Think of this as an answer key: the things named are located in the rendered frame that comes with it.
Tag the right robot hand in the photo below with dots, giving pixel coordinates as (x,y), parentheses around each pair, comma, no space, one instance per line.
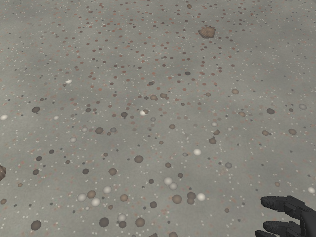
(293,207)

